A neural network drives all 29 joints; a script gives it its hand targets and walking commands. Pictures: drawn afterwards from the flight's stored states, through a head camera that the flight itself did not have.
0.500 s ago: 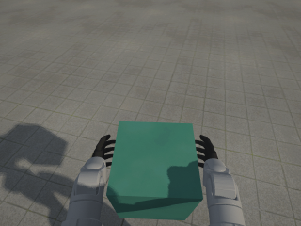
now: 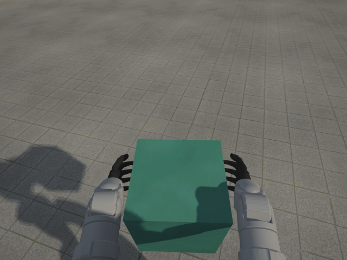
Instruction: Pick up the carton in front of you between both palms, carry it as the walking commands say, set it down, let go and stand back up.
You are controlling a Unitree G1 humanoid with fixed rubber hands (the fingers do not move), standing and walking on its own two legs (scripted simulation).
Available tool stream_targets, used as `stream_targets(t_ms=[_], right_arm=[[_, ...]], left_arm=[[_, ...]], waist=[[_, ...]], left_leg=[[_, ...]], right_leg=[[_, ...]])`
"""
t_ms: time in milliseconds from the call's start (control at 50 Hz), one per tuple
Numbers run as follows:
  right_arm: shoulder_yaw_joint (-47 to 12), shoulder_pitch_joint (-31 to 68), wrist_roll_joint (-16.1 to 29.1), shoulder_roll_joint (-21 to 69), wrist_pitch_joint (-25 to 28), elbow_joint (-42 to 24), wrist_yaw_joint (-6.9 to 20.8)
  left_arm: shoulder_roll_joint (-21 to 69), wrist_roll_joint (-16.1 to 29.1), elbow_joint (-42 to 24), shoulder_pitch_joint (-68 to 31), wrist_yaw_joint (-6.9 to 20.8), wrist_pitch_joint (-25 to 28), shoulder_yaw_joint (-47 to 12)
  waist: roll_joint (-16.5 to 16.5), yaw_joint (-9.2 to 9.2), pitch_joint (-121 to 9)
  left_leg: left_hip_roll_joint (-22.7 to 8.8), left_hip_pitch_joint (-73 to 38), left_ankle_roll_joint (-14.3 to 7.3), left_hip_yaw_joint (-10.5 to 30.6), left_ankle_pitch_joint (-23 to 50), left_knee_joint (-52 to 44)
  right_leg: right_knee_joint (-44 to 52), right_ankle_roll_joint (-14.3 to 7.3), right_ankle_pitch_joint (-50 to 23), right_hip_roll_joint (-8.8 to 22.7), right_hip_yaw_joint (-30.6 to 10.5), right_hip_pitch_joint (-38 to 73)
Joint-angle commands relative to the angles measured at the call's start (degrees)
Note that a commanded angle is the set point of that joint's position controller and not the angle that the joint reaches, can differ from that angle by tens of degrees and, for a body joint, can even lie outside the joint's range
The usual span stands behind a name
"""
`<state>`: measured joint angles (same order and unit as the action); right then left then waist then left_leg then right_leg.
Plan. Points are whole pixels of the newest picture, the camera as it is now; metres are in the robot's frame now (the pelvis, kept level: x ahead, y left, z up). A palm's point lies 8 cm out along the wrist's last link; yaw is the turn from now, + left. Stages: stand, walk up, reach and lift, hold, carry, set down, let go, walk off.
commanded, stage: set down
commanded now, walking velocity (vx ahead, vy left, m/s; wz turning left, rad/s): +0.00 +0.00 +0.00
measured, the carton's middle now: (177, 198) +0.30 +0.00 -0.04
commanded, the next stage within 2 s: none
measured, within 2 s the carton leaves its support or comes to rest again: neither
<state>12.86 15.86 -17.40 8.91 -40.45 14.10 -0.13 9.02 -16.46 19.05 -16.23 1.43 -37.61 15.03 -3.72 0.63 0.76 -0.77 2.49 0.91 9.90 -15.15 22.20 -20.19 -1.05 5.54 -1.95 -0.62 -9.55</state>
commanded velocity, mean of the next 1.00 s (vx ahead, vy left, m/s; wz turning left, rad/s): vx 0.00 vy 0.00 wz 0.00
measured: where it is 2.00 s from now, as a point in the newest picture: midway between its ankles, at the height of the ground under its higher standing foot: outside the picture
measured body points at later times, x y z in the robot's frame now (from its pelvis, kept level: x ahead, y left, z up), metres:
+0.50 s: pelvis -0.01 +0.03 -0.04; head +0.14 +0.00 +0.39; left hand +0.37 +0.14 -0.10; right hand +0.34 -0.16 -0.10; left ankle -0.02 +0.17 -0.74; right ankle +0.07 -0.10 -0.74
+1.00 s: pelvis -0.05 +0.03 -0.17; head +0.19 -0.01 +0.21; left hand +0.42 +0.12 -0.25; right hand +0.37 -0.18 -0.25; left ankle -0.02 +0.17 -0.74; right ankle +0.07 -0.11 -0.74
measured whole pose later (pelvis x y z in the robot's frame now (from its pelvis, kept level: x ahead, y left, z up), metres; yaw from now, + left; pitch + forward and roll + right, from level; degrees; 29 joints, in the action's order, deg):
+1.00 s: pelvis -0.05 +0.03 -0.17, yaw +1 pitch +43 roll +2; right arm 30.2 43.7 -17.4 7.5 -15.9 28.6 -0.9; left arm 3.1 -12.7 39.6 -47.6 -2.0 -13.9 22.8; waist -4.4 4.4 -12.9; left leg 7.1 90.5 2.9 6.1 -29.5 76.5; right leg -71.5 3.4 17.5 -2.4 -7.1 -97.5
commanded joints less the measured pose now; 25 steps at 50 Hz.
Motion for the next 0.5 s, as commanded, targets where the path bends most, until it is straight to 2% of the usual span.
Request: stream_targets(t_ms=[0,80,180,260,320,380,480], right_arm=[[-32.0,26.0,15.4,55.6,1.7,1.3,15.7],[-27.7,30.9,13.7,54.8,2.8,6.0,16.2],[-17.1,38.5,8.5,51.0,6.1,15.9,16.3],[-7.3,39.4,2.4,44.0,10.0,20.4,14.6],[-2.7,36.8,-1.2,38.7,14.1,21.6,13.4],[-3.7,35.2,-1.5,37.5,19.6,20.9,13.1],[-12.6,38.8,2.5,42.8,28.6,19.5,13.7]], left_arm=[[53.7,14.2,-2.1,-30.8,15.1,2.5,-29.4],[54.1,12.6,2.4,-36.2,15.3,3.5,-26.9],[52.2,7.1,12.2,-43.1,14.2,6.9,-18.4],[46.1,1.3,16.9,-43.3,11.1,10.6,-9.6],[41.3,-1.4,18.5,-41.1,9.2,14.6,-5.3],[40.0,-0.9,18.1,-39.3,8.0,20.0,-6.7],[45.1,4.0,16.1,-42.4,6.8,29.2,-17.1]], waist=[[5.1,-0.25,-13.3],[4.0,0.54,-11.2],[2.9,1.81,-8.1],[2.7,2.21,-6.9],[2.5,2.93,-9.3],[2.0,3.02,-16.3],[1.6,3.69,-35.7]], left_leg=[[6.5,18.5,-3.0,-4.6,-1.6,-6.2],[6.4,21.0,-3.0,-4.7,-5.4,-5.4],[6.4,26.3,-3.0,-4.9,-9.3,-2.6],[6.8,31.9,-2.2,-5.6,-8.7,1.5],[7.6,35.6,-1.3,-6.2,-4.4,5.4],[8.6,38.3,-0.4,-6.7,2.2,9.5],[9.6,45.7,1.8,-6.8,13.1,18.0]], right_leg=[[1.8,3.1,3.1,-1.1,-3.9,22.9],[0.8,2.7,8.2,-1.5,-3.2,20.8],[-2.8,2.0,11.2,-2.2,-2.4,16.3],[-7.0,1.5,8.2,-3.1,-1.4,10.5],[-11.2,1.3,1.1,-3.6,-0.1,3.5],[-16.4,1.2,-7.9,-4.0,0.2,-1.8],[-26.7,0.7,-20.9,-4.2,-0.3,-6.8]])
